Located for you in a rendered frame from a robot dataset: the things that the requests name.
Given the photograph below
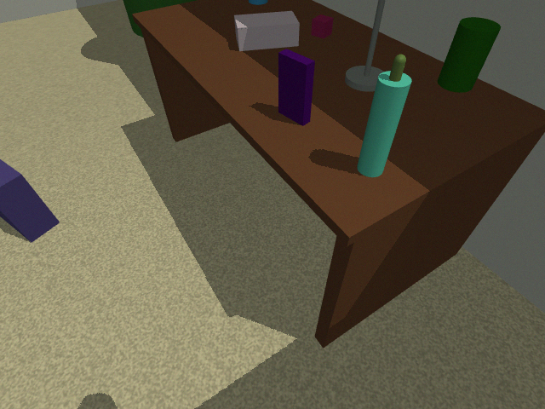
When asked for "desk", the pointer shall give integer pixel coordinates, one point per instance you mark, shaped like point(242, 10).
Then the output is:
point(451, 157)

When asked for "desk lamp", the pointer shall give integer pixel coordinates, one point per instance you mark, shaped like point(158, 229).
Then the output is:
point(364, 78)

